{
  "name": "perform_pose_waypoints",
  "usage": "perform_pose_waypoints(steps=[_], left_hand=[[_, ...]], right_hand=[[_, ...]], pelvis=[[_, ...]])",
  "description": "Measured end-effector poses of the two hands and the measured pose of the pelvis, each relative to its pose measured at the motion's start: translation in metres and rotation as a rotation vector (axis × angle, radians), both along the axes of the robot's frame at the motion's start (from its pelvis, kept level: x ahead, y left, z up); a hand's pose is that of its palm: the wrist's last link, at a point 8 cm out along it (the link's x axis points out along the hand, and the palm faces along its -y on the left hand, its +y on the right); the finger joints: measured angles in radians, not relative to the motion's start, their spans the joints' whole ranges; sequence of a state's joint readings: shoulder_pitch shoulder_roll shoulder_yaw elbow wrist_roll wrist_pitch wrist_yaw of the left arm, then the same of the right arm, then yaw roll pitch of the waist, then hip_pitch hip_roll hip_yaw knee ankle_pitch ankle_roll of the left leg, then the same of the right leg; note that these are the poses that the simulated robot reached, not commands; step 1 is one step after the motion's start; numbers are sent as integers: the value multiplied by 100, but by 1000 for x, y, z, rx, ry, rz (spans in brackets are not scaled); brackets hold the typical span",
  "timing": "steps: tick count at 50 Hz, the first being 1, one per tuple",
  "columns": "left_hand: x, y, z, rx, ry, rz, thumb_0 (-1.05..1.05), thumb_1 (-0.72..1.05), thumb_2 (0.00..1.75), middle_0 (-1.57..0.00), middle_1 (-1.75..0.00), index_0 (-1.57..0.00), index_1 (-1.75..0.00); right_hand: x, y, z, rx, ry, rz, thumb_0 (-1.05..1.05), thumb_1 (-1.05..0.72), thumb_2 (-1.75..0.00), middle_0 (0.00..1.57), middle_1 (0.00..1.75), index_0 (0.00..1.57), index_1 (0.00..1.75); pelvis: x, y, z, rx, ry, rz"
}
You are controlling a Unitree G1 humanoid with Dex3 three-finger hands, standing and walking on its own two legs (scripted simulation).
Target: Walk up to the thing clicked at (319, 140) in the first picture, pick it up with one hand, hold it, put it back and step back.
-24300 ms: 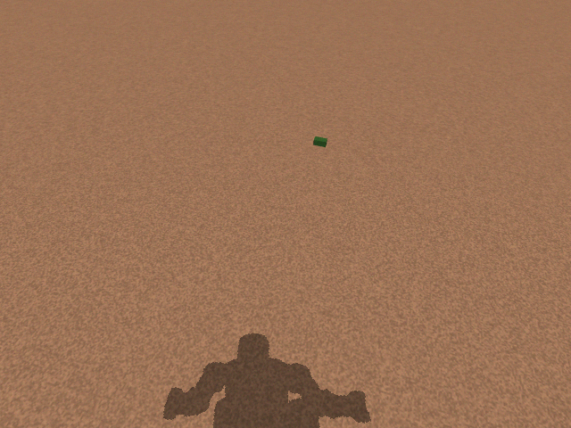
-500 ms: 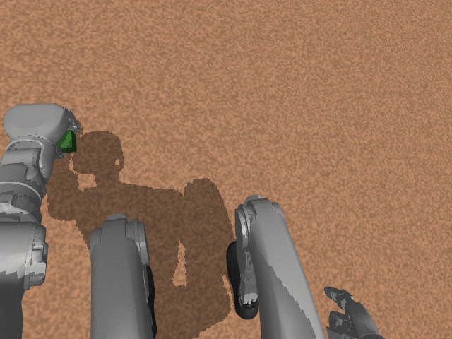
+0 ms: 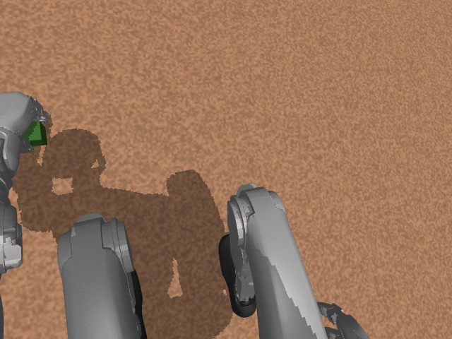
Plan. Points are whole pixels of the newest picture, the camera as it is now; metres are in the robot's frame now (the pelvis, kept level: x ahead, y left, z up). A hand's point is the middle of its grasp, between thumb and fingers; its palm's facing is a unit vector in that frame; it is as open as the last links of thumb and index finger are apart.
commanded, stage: crouch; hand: left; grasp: from above
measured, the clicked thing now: (20, 135) +0.49 +0.29 -0.20
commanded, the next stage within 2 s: lower in 0.16 s
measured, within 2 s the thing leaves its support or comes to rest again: rests again in 1.46 s
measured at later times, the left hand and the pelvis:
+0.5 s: hand (23, 142) +0.47 +0.28 -0.20, palm faces -0.49 -0.05 -0.87, open 6.5 cm; pelvis +0.00 +0.00 -0.02, yaw -2 degrees
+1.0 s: hand (39, 146) +0.48 +0.28 -0.26, palm faces -0.49 -0.07 -0.87, open 6.5 cm; pelvis +0.01 +0.00 -0.04, yaw -4 degrees
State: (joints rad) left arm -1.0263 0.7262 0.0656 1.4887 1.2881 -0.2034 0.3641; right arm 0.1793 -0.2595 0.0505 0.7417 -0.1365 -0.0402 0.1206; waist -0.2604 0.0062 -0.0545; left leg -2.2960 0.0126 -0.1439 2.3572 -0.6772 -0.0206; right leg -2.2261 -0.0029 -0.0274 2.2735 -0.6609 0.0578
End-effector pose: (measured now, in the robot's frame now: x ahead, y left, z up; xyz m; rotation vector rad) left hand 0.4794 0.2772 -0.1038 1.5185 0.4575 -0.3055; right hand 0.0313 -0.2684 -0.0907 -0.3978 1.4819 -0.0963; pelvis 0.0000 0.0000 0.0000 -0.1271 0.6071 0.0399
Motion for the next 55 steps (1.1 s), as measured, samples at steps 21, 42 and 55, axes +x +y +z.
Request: perform_pose_waypoints(steps=[21,42,55], left_hand=[[4,6,-31,-5,19,4,1,52,0,-107,-3,-110,0],[11,4,-80,-13,12,7,1,52,0,-106,-4,-109,-1],[12,0,-104,-35,22,15,1,52,0,-107,-3,-109,0]], right_hand=[[8,0,-6,-13,7,47,0,-91,-90,20,30,20,30],[-3,6,-14,-10,60,91,0,-91,-90,20,30,20,30],[-2,8,-12,-1,69,144,0,-90,-89,20,30,20,30]], pelvis=[[3,2,-15,-21,-9,-8],[9,3,-36,-43,-24,-25],[10,5,-41,-63,-45,-42]])
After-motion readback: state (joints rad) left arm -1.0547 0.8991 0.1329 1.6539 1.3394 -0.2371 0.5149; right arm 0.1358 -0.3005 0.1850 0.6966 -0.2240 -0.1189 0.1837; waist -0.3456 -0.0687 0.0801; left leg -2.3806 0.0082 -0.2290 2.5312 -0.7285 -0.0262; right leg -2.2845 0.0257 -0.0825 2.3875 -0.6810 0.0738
